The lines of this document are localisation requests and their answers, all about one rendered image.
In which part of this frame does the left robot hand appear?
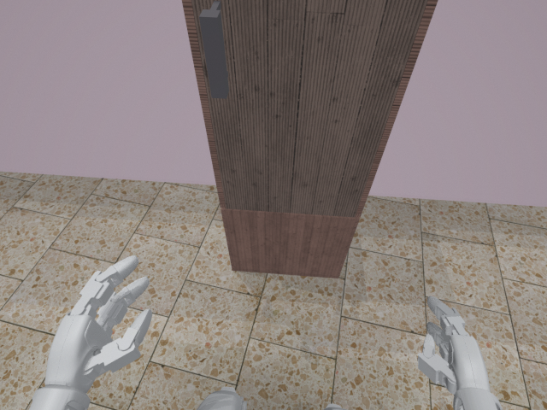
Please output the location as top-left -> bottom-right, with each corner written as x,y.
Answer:
44,255 -> 152,393

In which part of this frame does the handle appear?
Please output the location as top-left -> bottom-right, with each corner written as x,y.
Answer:
199,1 -> 229,99

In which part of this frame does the left robot thigh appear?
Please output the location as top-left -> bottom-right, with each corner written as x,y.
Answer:
197,390 -> 247,410

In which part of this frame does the robot right forearm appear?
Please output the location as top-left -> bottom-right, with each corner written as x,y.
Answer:
453,388 -> 503,410

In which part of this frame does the right robot hand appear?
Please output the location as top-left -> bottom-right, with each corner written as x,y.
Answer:
418,296 -> 491,396

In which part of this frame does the cupboard door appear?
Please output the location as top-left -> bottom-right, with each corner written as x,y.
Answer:
191,0 -> 428,217

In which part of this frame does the robot left forearm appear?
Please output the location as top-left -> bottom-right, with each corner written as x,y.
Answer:
29,385 -> 91,410

